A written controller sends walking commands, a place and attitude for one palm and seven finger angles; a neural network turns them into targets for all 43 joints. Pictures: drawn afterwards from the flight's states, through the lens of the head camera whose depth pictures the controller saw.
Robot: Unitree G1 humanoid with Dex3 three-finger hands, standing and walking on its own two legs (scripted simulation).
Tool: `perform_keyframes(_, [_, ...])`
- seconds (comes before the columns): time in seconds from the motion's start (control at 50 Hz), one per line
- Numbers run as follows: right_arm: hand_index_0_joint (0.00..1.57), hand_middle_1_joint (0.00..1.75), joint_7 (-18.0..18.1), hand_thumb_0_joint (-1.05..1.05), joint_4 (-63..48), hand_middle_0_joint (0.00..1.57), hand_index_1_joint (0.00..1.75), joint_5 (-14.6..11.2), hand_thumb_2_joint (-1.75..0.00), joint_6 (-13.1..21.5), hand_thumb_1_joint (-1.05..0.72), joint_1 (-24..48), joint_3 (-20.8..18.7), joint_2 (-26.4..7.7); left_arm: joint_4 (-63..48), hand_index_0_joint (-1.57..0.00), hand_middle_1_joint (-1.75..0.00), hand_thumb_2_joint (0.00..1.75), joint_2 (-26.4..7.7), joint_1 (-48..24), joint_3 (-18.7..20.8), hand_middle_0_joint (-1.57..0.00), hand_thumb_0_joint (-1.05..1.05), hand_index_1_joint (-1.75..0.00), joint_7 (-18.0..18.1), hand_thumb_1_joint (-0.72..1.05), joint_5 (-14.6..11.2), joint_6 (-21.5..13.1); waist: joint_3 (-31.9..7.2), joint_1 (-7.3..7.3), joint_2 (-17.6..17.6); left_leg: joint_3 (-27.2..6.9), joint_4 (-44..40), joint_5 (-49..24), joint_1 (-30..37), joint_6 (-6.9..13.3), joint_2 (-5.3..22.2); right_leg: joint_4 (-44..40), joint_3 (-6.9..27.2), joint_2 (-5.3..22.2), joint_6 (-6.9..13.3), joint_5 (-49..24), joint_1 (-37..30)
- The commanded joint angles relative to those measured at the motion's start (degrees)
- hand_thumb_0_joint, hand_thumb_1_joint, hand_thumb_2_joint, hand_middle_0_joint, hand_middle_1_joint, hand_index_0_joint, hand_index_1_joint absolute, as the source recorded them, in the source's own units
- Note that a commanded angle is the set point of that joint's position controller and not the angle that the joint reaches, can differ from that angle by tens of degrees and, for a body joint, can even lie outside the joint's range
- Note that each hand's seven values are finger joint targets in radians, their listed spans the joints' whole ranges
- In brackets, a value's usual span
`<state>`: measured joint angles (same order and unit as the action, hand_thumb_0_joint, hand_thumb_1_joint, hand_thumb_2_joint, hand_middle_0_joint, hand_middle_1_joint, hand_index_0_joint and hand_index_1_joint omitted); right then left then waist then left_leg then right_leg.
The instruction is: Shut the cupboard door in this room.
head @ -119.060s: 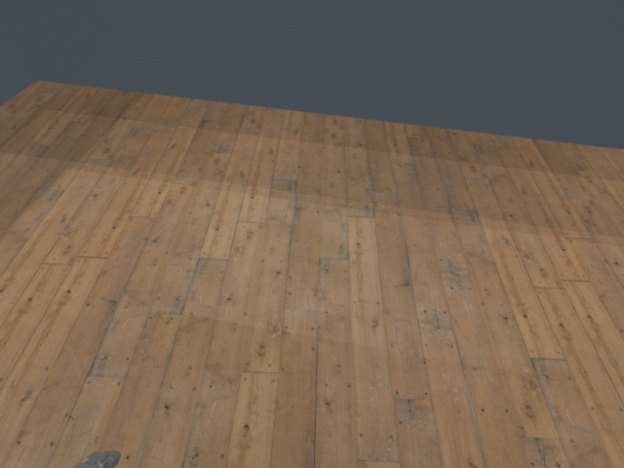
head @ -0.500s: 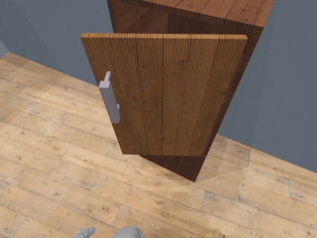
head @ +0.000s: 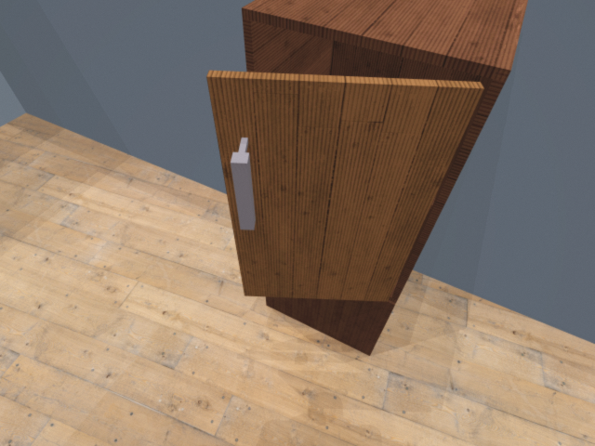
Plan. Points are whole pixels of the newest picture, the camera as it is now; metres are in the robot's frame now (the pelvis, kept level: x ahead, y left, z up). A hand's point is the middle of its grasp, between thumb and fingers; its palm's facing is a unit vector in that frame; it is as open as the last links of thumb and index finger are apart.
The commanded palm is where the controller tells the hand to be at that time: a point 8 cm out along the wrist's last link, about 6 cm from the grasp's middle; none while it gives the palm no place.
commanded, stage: come to a stop and stand still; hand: left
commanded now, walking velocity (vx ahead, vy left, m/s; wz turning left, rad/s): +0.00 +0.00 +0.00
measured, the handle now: (246, 185) +0.48 +0.13 +0.06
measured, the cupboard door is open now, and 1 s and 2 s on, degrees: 25 25 25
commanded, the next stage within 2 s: look again from close up in 0.42 s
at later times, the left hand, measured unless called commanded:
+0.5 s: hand out of the picture -0.03 +0.14 -0.18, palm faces +0.02 -0.99 -0.14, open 7.3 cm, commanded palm none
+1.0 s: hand out of the picture -0.02 +0.18 -0.18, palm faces +0.03 -0.98 -0.20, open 7.4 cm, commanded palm none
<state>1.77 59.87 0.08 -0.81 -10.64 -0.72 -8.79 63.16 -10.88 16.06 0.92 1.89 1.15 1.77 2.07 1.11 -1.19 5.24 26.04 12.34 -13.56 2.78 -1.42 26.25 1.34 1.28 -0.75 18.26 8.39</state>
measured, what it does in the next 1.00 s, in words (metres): stands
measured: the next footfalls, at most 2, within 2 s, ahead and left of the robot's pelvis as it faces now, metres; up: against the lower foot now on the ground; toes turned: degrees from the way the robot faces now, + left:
right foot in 1.86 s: +0.08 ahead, -0.21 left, +0.00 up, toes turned -4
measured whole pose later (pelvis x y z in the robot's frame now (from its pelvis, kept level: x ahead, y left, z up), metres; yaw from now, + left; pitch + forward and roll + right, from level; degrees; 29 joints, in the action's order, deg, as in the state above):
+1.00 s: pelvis -0.02 +0.00 +0.00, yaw +1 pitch -2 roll -1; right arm 0.6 58.5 0.9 0.7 -13.2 0.2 -10.6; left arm 59.1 -11.4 18.7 -1.0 2.4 1.3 -0.8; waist -0.1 0.1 -1.7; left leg 3.7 29.0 11.7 -15.7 2.8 -0.7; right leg 28.6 -0.1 0.5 -0.7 17.0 9.8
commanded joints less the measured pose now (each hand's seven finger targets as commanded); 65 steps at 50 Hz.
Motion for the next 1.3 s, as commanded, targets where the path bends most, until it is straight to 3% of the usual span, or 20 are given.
perform_keyframes(0.0, [0.2, 0.3, -0.14, 0.0, 0.04, 0.2, 0.3, 0.05, -0.9, 1.39, -0.9, -4.85, -1.34, -6.69, -1.07, -0.2, -0.3, 0.9, -4.08, 1.86, 0.15, -0.2, 0.0, -0.3, 0.14, 0.9, -0.45, -2.54, -3.09, -2.03, -5.92, -7.49, -5.93, -7.72, 7.83, -1.47, 6.96, -7.65, 5.21, 5.51, 2.64, -12.61, 3.37])
perform_keyframes(0.1, [0.2, 0.3, -0.23, 0.0, 2.84, 0.2, 0.3, 0.28, -0.9, 1.07, -0.9, -6.04, -0.62, -6.09, -0.15, -0.2, -0.3, 0.9, -3.08, 2.0, -0.15, -0.2, 0.0, -0.3, 0.19, 0.9, -0.56, -2.06, 3.49, -1.8, -1.08, -7.78, -9.37, 0.1, 4.99, -1.74, 6.47, -10.34, 5.34, 4.59, 2.59, -2.27, 6.3])
perform_keyframes(0.2, [0.2, 0.3, -0.09, 0.0, 4.14, 0.2, 0.3, 0.52, -0.9, 0.79, -0.9, -8.57, -0.45, -4.96, 0.43, -0.2, -0.3, 0.9, -2.62, 2.95, 0.02, -0.2, 0.0, -0.3, 0.18, 0.9, -0.62, -1.81, 5.5, -1.58, 1.22, -7.76, -10.21, 3.76, 2.42, -1.95, 6.07, -10.95, 5.19, 4.21, 2.72, 1.17, 6.76])
perform_keyframes(0.48, [0.2, 0.3, 0.54, 0.0, 5.22, 0.2, 0.3, 0.42, -0.9, 1.49, -0.9, -12.35, -0.4, -3.18, 1.43, -0.2, -0.3, 0.9, -0.37, 4.82, 0.03, -0.2, 0.0, -0.3, 0.4, 0.9, -0.8, -2.2, 2.73, -1.37, 0.64, -8.41, -9.04, -1.36, 2.64, -1.56, 6.89, -8.85, 3.99, 3.81, 2.88, -5.21, 4.0])
perform_keyframes(0.5, [0.2, 0.3, -0.46, 0.0, 1.35, 0.2, 0.3, 0.37, -0.9, 2.99, -0.9, -5.87, 0.24, -5.07, 1.48, -0.2, -0.3, 0.9, -1.89, 7.17, -1.05, -0.2, 0.0, -0.3, 2.47, 0.9, 0.63, -4.4, 3.15, 0.37, 6.34, -6.3, 3.14, -11.54, 0.18, -2.75, 7.61, -7.35, 4.39, 5.91, 3.01, -18.28, 5.18])
perform_keyframes(0.52, [0.2, 0.3, -0.67, 0.0, -0.55, 0.2, 0.3, 0.33, -0.9, 3.35, -0.9, -5.8, 0.67, -3.77, 0.79, -0.2, -0.3, 0.9, -4.25, 7.58, -0.51, -0.2, 0.0, -0.3, 2.36, 0.9, 0.12, -5.61, 0.93, -1.38, 5.48, -7.14, 2.61, -12.73, 1.13, -2.77, 6.04, -5.7, 5.25, 7.71, 3.27, -33.12, 3.7])
perform_keyframes(0.54, [0.2, 0.3, -0.35, 0.0, -0.33, 0.2, 0.3, 0.66, -0.9, 3.6, -0.9, -10.98, 0.53, -2.49, -0.56, -0.2, -0.3, 0.9, -3.48, 7.1, -0.67, -0.2, 0.0, -0.3, 2.18, 0.9, -0.29, -5.64, -5.84, -2.61, 2.63, -7.31, 1.8, -9.96, 3.08, -2.14, 6.44, -1.93, 4.49, 7.37, 3.81, -29.99, -0.28])
perform_keyframes(0.56, [0.2, 0.3, -0.14, 0.0, -0.16, 0.2, 0.3, 0.61, -0.9, 3.59, -0.9, -11.27, 0.3, -3.33, -1.03, -0.2, -0.3, 0.9, -2.76, 6.27, -0.88, -0.2, 0.0, -0.3, 1.95, 0.9, -0.68, -5.5, -8.86, -2.26, -0.02, -8.02, 1.91, -11.33, 3.52, -1.47, 6.48, -1.04, 3.82, 6.35, 3.62, -27.38, -1.87])
perform_keyframes(0.6, [0.2, 0.3, 0.03, 0.0, -0.77, 0.2, 0.3, 0.51, -0.9, 3.17, -0.9, -10.36, -0.15, -4.35, -1.99, -0.2, -0.3, 0.9, -2.08, 5.9, -0.89, -0.2, 0.0, -0.3, 1.67, 0.9, -0.65, -4.8, -5.74, -2.06, 1.13, -8.41, 1.1, -10.4, 2.48, -0.98, 6.99, -1.26, 3.7, 5.02, 3.65, -17.46, 1.4])
perform_keyframes(0.62, [0.2, 0.3, -0.05, 0.0, -1.21, 0.2, 0.3, 0.64, -0.9, 2.96, -0.9, -9.51, -0.17, -4.54, -2.46, -0.2, -0.3, 0.9, -2.21, 5.57, -0.97, -0.2, 0.0, -0.3, 1.59, 0.9, -0.45, -4.37, -1.81, -1.76, 2.3, -8.63, 0.42, -8.85, 0.55, -0.79, 7.02, -1.8, 3.41, 4.45, 3.62, -12.94, 3.59])
perform_keyframes(0.66, [0.2, 0.3, -0.34, 0.0, -1.95, 0.2, 0.3, 0.68, -0.9, 2.39, -0.9, -8.23, -0.38, -4.89, -3.2, -0.2, -0.3, 0.9, -2.31, 5.62, -1.01, -0.2, 0.0, -0.3, 1.32, 0.9, -0.32, -3.87, 3.1, -1.71, -0.29, -8.98, -1.34, -1.46, -1.98, -0.91, 6.51, -3.04, 3.72, 3.88, 3.68, -4.18, 7.66])
perform_keyframes(0.7, [0.2, 0.3, -0.65, 0.0, -2.56, 0.2, 0.3, 0.8, -0.9, 2.06, -0.9, -7.73, -0.76, -5.77, -4.21, -0.2, -0.3, 0.9, -2.64, 5.6, -0.96, -0.2, 0.0, -0.3, 1.18, 0.9, -0.1, -3.63, 4.71, -1.86, -2.08, -9.53, -2.66, 3.31, -2.8, -0.85, 6.05, -3.72, 4.36, 3.49, 3.78, 1.31, 10.15])
perform_keyframes(0.78, [0.2, 0.3, -0.78, 0.0, -3.59, 0.2, 0.3, 0.87, -0.9, 2.2, -0.9, -6.53, -0.91, -7.04, -5.62, -0.2, -0.3, 0.9, -3.71, 5.98, -0.76, -0.2, 0.0, -0.3, 0.92, 0.9, -0.05, -3.37, 3.9, -1.4, 0.78, -10.65, -4.66, 5.42, -3.01, -0.4, 6.53, -3.1, 3.89, 2.92, 3.5, 0.46, 9.43])
perform_keyframes(0.86, [0.2, 0.3, -0.76, 0.0, -4.12, 0.2, 0.3, 0.73, -0.9, 2.79, -0.9, -5.32, -0.88, -8.36, -6.39, -0.2, -0.3, 0.9, -5.02, 5.85, -0.59, -0.2, 0.0, -0.3, 0.73, 0.9, -0.11, -3.58, 0.64, -1.17, 0.63, -10.25, -4.05, 0.01, -0.95, -0.05, 6.94, -2.91, 3.73, 3.26, 3.25, -4.84, 6.71])
perform_keyframes(1.0, [0.2, 0.3, -0.87, 0.0, -3.63, 0.2, 0.3, 0.6, -0.9, 2.76, -0.9, -3.24, -0.83, -9.76, -6.37, -0.2, -0.3, 0.9, -6.38, 5.11, -0.74, -0.2, 0.0, -0.3, 0.35, 0.9, -0.11, -3.33, 0.95, -1.04, 2.14, -10.61, -5.69, 1.43, -0.67, -0.21, 7.23, -4.4, 3.52, 3.61, 2.87, -4.62, 6.23])
perform_keyframes(1.02, [0.2, 0.3, -0.85, 0.0, -3.53, 0.2, 0.3, 0.51, -0.9, 2.75, -0.9, -3.37, -0.8, -9.51, -6.27, -0.2, -0.3, 0.9, -6.33, 5.4, -0.75, -0.2, 0.0, -0.3, 0.36, 0.9, -0.01, -3.36, 1.06, -0.89, 1.05, -10.43, -5.57, 0.97, -0.66, -0.13, 7.35, -4.65, 3.28, 3.52, 2.75, -5.37, 5.78])
perform_keyframes(1.06, [0.2, 0.3, -0.92, 0.0, -3.2, 0.2, 0.3, 0.53, -0.9, 2.64, -0.9, -2.95, -0.82, -10.16, -6.11, -0.2, -0.3, 0.9, -6.63, 4.94, -0.8, -0.2, 0.0, -0.3, 0.26, 0.9, -0.07, -3.19, 1.06, -1.03, 2.35, -10.93, -6.68, 3.52, -1.14, -0.33, 7.31, -4.94, 3.48, 3.59, 2.71, -3.84, 5.71])
perform_keyframes(1.1, [0.2, 0.3, -0.98, 0.0, -2.17, 0.2, 0.3, 0.76, -0.9, 2.25, -0.9, -3.89, -0.43, -8.55, -4.99, -0.2, -0.3, 0.9, -4.47, 6.41, -1.32, -0.2, 0.0, -0.3, 0.13, 0.9, -0.11, -2.75, 1.24, -1.18, 2.35, -11.84, -8.35, 9.39, -1.66, -0.5, 8.01, -4.55, 2.22, 2.79, 2.22, -1.19, 5.84])
perform_keyframes(1.2, [0.2, 0.3, -0.43, 0.0, -2.35, 0.2, 0.3, 1.13, -0.9, 1.31, -0.9, -4.85, -2.17, -11.65, -5.47, -0.2, -0.3, 0.9, -3.94, 8.38, -0.46, -0.2, 0.0, -0.3, -0.78, 0.9, 0.8, -1.35, 2.96, -0.92, 5.94, -16.89, -13.61, 23.12, -4.51, 2.04, 13.08, 2.09, -2.63, -0.17, 2.12, 3.47, 8.38])
perform_keyframes(1.28, [0.2, 0.3, 0.07, 0.0, -2.82, 0.2, 0.3, 1.2, -0.9, 1.32, -0.9, -5.58, -2.89, -11.56, -5.88, -0.2, -0.3, 0.9, -2.99, 10.02, 0.12, -0.2, 0.0, -0.3, -1.42, 0.9, 0.91, -1.12, 1.67, -0.5, 5.77, -16.96, -11.69, 20.45, -4.6, 3.56, 14.74, 2.55, -3.32, -0.16, 2.53, 2.26, 8.35])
